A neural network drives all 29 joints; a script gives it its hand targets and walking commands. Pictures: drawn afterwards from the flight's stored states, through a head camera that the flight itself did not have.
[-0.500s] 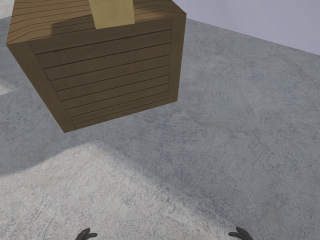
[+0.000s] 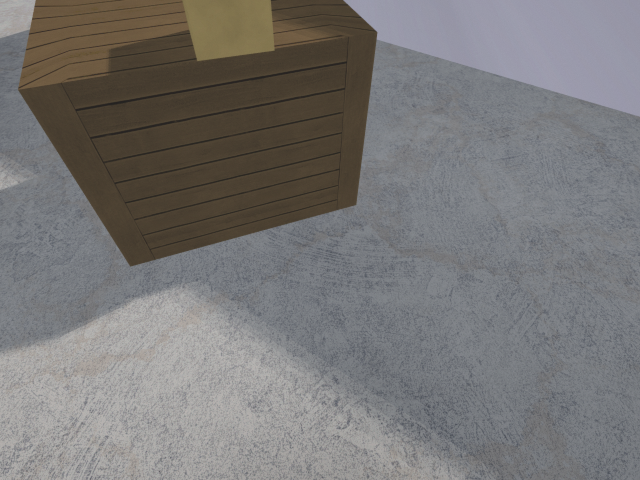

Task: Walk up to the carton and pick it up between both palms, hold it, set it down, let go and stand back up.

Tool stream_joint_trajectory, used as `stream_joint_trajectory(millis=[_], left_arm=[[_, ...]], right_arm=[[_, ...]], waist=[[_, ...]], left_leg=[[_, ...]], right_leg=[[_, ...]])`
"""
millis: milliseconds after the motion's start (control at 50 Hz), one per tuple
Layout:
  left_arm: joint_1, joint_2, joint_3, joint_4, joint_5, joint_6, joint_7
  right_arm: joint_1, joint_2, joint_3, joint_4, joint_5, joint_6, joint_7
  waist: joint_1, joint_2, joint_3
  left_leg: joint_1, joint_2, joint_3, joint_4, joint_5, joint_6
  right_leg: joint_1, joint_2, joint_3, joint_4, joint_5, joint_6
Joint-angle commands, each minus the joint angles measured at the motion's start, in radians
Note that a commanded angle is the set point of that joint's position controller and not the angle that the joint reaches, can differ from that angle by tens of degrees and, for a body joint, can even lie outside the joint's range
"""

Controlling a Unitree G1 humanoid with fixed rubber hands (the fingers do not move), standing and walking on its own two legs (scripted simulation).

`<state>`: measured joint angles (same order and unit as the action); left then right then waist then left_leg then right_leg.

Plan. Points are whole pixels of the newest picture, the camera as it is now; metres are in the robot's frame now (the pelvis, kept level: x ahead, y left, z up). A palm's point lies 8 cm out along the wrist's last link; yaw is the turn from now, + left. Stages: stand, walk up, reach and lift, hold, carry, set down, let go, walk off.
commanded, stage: stand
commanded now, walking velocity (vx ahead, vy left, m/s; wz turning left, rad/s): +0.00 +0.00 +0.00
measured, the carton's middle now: out of the picture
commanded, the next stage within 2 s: walk up in 0.46 s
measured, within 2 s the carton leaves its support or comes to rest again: neither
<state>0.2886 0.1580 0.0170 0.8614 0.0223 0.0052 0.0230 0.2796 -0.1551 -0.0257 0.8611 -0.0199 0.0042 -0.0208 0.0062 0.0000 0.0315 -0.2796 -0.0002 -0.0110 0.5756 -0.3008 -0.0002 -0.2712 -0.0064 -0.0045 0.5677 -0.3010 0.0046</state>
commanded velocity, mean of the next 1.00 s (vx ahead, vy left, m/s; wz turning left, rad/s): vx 0.00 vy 0.00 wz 0.00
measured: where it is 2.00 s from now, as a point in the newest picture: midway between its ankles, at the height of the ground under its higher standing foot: (267, 384)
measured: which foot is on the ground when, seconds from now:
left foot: down 0.00-0.70, up 0.72-0.96, down 0.98-1.00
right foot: down 0.00-0.96, up 0.98-1.00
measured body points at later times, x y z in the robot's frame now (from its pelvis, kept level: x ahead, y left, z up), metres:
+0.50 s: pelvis +0.00 +0.00 +0.01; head +0.01 +0.00 +0.46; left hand +0.01 +0.22 -0.15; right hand +0.01 -0.21 -0.15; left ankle +0.00 +0.12 -0.73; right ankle +0.00 -0.12 -0.73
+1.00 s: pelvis +0.05 +0.08 -0.02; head +0.05 +0.10 +0.43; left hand -0.01 +0.33 -0.18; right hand +0.08 -0.20 -0.14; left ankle +0.08 +0.20 -0.74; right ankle +0.00 -0.11 -0.71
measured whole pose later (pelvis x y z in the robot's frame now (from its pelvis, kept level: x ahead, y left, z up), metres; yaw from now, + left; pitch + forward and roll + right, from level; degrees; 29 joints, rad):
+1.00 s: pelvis +0.05 +0.08 -0.02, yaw +8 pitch -3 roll -1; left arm 0.39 0.25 0.04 1.07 0.08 0.00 0.01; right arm 0.42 -0.25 -0.10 0.92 -0.05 -0.05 0.01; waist -0.02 -0.03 0.04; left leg -0.36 0.04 0.04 0.73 -0.34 0.01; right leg -0.19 -0.14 -0.05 0.83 -0.64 -0.05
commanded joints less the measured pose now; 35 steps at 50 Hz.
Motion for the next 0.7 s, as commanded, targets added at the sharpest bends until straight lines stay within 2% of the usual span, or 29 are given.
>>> stream_joint_trajectory(millis=[0, 40, 60, 80, 100, 140, 160, 200, 240, 280, 320, 360, 380, 400, 440, 460, 480, 500, 580, 620, 640, 660, 680], left_arm=[[0.045, 0.092, 0.024, -0.018, -0.002, -0.021, 0.007], [0.027, 0.107, 0.031, -0.007, -0.002, -0.023, 0.009], [0.03, 0.1, 0.029, -0.001, -0.003, -0.025, 0.008], [0.041, 0.095, 0.029, 0.01, -0.004, -0.024, 0.01], [0.042, 0.088, 0.026, 0.024, -0.005, -0.026, 0.013], [0.04, 0.106, 0.032, 0.037, -0.003, -0.027, 0.013], [0.049, 0.089, 0.028, 0.057, -0.004, -0.025, 0.013], [0.067, 0.082, 0.025, 0.08, -0.008, -0.022, 0.018], [0.065, 0.068, 0.02, 0.102, -0.007, -0.021, 0.02], [0.053, 0.064, 0.02, 0.114, -0.007, -0.018, 0.019], [0.05, 0.063, 0.021, 0.127, -0.01, -0.017, 0.018], [0.062, 0.064, 0.021, 0.153, -0.011, -0.01, 0.021], [0.052, 0.057, 0.018, 0.161, -0.009, -0.011, 0.021], [0.06, 0.051, 0.016, 0.163, -0.009, -0.015, 0.02], [0.058, 0.032, 0.013, 0.183, -0.006, -0.016, 0.019], [0.067, 0.055, 0.015, 0.191, -0.005, -0.016, 0.022], [0.069, 0.045, 0.012, 0.208, -0.009, -0.015, 0.022], [0.069, 0.05, 0.014, 0.206, -0.009, -0.017, 0.022], [0.068, 0.022, 0.01, 0.23, -0.009, -0.015, 0.026], [0.071, 0.038, 0.012, 0.238, -0.009, -0.016, 0.025], [0.142, 0.163, 0.038, 0.174, 0.037, -0.039, 0.016], [0.151, 0.194, 0.055, 0.176, 0.04, -0.042, 0.015], [0.205, 0.214, 0.067, 0.19, 0.042, -0.044, 0.021]], right_arm=[[0.04, -0.104, -0.027, -0.027, 0.0, -0.016, -0.011], [0.055, -0.087, -0.026, -0.001, 0.004, -0.018, -0.011], [0.047, -0.1, -0.029, 0.01, 0.002, -0.02, -0.013], [0.051, -0.091, -0.025, 0.021, 0.004, -0.022, -0.015], [0.051, -0.087, -0.026, 0.025, 0.005, -0.022, -0.012], [0.051, -0.078, -0.025, 0.046, 0.006, -0.022, -0.012], [0.061, -0.094, -0.029, 0.061, 0.006, -0.021, -0.013], [0.065, -0.097, -0.032, 0.09, 0.005, -0.022, -0.017], [0.068, -0.071, -0.026, 0.104, 0.006, -0.019, -0.019], [0.069, -0.08, -0.027, 0.12, 0.006, -0.017, -0.016], [0.061, -0.068, -0.022, 0.14, 0.01, -0.016, -0.019], [0.066, -0.034, -0.013, 0.157, 0.01, -0.017, -0.018], [0.079, -0.038, -0.012, 0.173, 0.01, -0.015, -0.017], [0.061, -0.057, -0.018, 0.172, 0.008, -0.013, -0.018], [0.066, -0.057, -0.017, 0.185, 0.009, -0.012, -0.024], [0.078, -0.057, -0.017, 0.199, 0.01, -0.014, -0.027], [0.067, -0.059, -0.018, 0.199, 0.009, -0.014, -0.024], [0.088, -0.06, -0.018, 0.213, 0.01, -0.012, -0.024], [0.08, -0.03, -0.012, 0.23, 0.008, -0.013, -0.022], [0.09, -0.027, -0.014, 0.243, 0.009, -0.011, -0.022], [0.146, -0.144, -0.042, 0.201, -0.021, -0.022, -0.001], [0.081, -0.146, -0.046, 0.174, -0.019, -0.02, 0.007], [-0.015, -0.115, -0.041, 0.129, -0.028, -0.018, 0.015]], waist=[[-0.001, -0.018, -0.006], [-0.008, 0.002, -0.022], [-0.006, 0.037, -0.031], [-0.003, 0.038, -0.028], [-0.008, 0.0, -0.032], [-0.004, 0.028, -0.013], [-0.005, -0.013, -0.024], [0.004, 0.01, 0.005], [0.001, -0.015, 0.012], [-0.004, -0.006, 0.008], [0.002, 0.026, 0.024], [0.005, 0.028, 0.04], [-0.001, 0.019, 0.039], [0.007, 0.014, 0.047], [0.004, -0.01, 0.057], [0.001, -0.001, 0.061], [0.003, -0.022, 0.049], [-0.002, 0.005, 0.05], [-0.002, -0.007, 0.059], [-0.006, 0.009, 0.07], [0.006, -0.017, -0.052], [0.037, -0.073, 0.052], [0.089, -0.168, 0.126]], left_leg=[[0.031, 0.057, -0.076, -0.121, 0.127, 0.049], [0.061, 0.059, -0.071, -0.115, 0.175, 0.047], [0.063, 0.063, -0.072, -0.124, 0.176, 0.051], [0.049, 0.07, -0.076, -0.139, 0.167, 0.05], [0.065, 0.066, -0.074, -0.127, 0.194, 0.049], [0.058, 0.064, -0.068, -0.139, 0.217, 0.047], [0.07, 0.062, -0.068, -0.131, 0.226, 0.043], [0.067, 0.062, -0.068, -0.148, 0.217, 0.042], [0.08, 0.067, -0.074, -0.146, 0.229, 0.045], [0.065, 0.067, -0.07, -0.167, 0.202, 0.045], [0.072, 0.062, -0.066, -0.183, 0.184, 0.042], [0.048, 0.066, -0.072, -0.2, 0.15, 0.042], [0.063, 0.064, -0.07, -0.191, 0.169, 0.042], [0.066, 0.063, -0.068, -0.191, 0.196, 0.042], [0.06, 0.071, -0.073, -0.198, 0.17, 0.045], [0.062, 0.07, -0.073, -0.204, 0.165, 0.046], [0.068, 0.07, -0.074, -0.205, 0.162, 0.045], [0.072, 0.062, -0.069, -0.211, 0.147, 0.043], [0.063, 0.065, -0.066, -0.214, 0.144, 0.038], [0.069, 0.059, -0.063, -0.213, 0.127, 0.037], [-0.042, 0.036, -0.121, -0.105, -0.428, 0.07], [-0.273, 0.009, -0.098, -0.036, -0.514, 0.04], [-0.395, -0.037, 0.008, 0.163, -0.348, 0.015]], right_leg=[[-0.014, -0.05, 0.069, -0.12, 0.118, -0.053], [-0.005, -0.058, 0.071, -0.125, 0.142, -0.055], [0.011, -0.057, 0.065, -0.119, 0.145, -0.053], [0.029, -0.051, 0.06, -0.114, 0.148, -0.051], [0.03, -0.057, 0.067, -0.121, 0.176, -0.051], [0.037, -0.061, 0.067, -0.123, 0.191, -0.051], [0.048, -0.062, 0.065, -0.13, 0.198, -0.051], [0.046, -0.064, 0.066, -0.135, 0.191, -0.046], [0.052, -0.065, 0.063, -0.143, 0.213, -0.05], [0.071, -0.06, 0.06, -0.143, 0.186, -0.045], [0.06, -0.056, 0.059, -0.151, 0.176, -0.039], [0.068, -0.06, 0.058, -0.163, 0.149, -0.037], [0.072, -0.065, 0.063, -0.163, 0.159, -0.042], [0.07, -0.067, 0.064, -0.168, 0.176, -0.041], [0.066, -0.065, 0.056, -0.172, 0.169, -0.039], [0.064, -0.068, 0.062, -0.177, 0.176, -0.034], [0.066, -0.068, 0.063, -0.181, 0.154, -0.039], [0.068, -0.071, 0.07, -0.181, 0.15, -0.037], [0.069, -0.066, 0.061, -0.188, 0.146, -0.037], [0.05, -0.07, 0.068, -0.201, 0.117, -0.033], [0.172, -0.09, 0.099, -0.166, -0.411, -0.072], [0.214, -0.154, 0.215, -0.242, -0.6, -0.118], [0.248, -0.292, 0.364, -0.373, -0.66, -0.177]])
